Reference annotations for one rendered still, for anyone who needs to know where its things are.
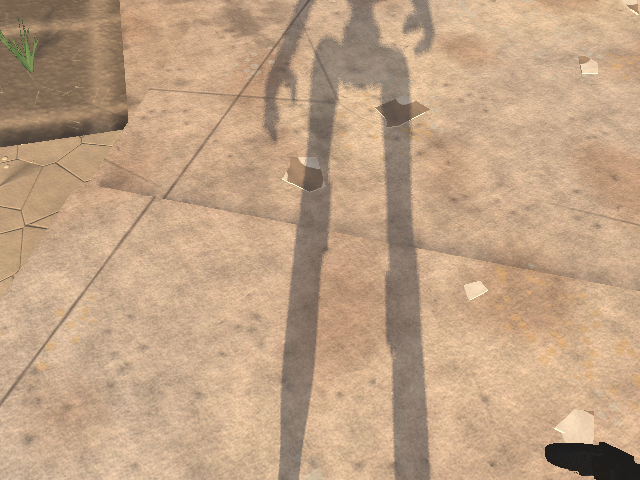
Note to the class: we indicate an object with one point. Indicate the right robot hand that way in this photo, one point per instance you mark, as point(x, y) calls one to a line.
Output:
point(602, 461)

